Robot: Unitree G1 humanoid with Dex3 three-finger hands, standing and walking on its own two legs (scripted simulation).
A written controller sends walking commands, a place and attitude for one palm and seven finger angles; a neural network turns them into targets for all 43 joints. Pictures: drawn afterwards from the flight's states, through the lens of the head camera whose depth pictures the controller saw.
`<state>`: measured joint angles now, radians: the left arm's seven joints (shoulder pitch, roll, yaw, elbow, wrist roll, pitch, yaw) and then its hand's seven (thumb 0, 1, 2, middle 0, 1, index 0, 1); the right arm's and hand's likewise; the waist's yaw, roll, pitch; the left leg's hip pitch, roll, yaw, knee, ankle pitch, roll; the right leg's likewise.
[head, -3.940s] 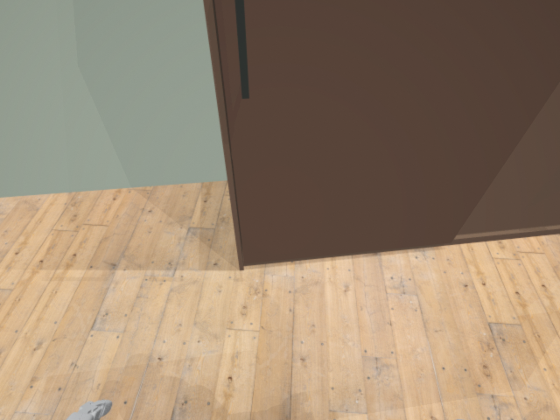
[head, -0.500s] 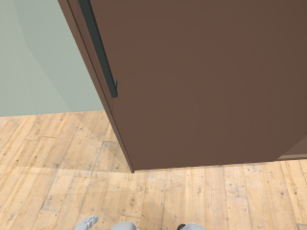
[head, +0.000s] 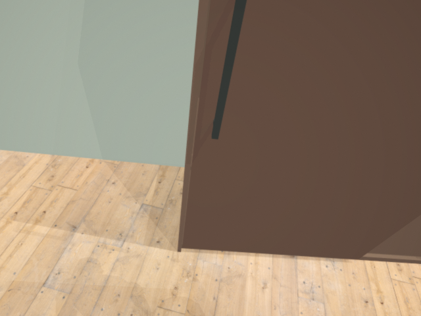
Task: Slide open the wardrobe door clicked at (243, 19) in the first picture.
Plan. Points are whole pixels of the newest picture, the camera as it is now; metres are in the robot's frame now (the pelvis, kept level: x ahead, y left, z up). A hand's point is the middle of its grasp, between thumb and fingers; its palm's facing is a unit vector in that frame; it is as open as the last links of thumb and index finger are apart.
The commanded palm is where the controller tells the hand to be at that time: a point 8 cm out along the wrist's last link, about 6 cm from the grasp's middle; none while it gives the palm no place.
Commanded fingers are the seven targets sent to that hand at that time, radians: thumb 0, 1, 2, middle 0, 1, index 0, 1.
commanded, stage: come to a stop and stand still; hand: left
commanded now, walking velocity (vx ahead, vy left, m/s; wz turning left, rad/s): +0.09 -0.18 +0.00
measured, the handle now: (225, 73) +0.54 +0.04 +0.21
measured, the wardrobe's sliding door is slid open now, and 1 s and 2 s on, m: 0.00 0.00 0.00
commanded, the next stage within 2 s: look again from close up in 0.90 s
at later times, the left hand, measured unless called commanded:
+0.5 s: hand out of the picture +0.10 +0.12 -0.18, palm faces -0.03 -0.98 -0.20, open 7.3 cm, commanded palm none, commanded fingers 0.00 0.90 0.90 -0.20 -0.30 -0.20 -0.30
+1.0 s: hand out of the picture -0.02 +0.09 -0.18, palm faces +0.05 -0.98 -0.19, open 7.3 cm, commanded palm none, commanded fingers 0.00 0.90 0.90 -0.20 -0.30 -0.20 -0.30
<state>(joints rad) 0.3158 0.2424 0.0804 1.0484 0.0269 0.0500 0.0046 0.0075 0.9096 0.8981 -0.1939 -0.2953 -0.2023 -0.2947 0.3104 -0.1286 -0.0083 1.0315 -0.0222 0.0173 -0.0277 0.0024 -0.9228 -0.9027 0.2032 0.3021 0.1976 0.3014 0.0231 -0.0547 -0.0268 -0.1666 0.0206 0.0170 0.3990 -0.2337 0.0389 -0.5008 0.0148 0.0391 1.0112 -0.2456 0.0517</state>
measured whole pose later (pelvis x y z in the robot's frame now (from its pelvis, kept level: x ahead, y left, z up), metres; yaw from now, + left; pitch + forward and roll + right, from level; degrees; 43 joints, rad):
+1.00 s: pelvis +0.01 -0.08 -0.01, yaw -1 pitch -1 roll +0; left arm 0.31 0.13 0.01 1.16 0.00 0.00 0.03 0.00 0.92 0.90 -0.20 -0.30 -0.20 -0.29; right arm 0.24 -0.17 -0.01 1.14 -0.01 0.01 -0.05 0.00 -0.92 -0.90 0.20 0.30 0.19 0.30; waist 0.02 0.01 0.05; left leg -0.13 0.09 0.02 0.40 -0.25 -0.07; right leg -0.12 0.03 -0.07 0.39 -0.25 -0.05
